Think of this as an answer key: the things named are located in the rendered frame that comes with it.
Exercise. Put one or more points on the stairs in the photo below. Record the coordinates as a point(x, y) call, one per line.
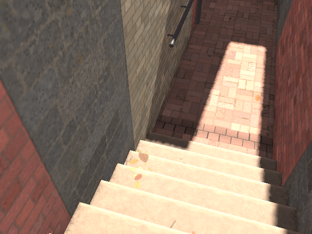
point(171, 185)

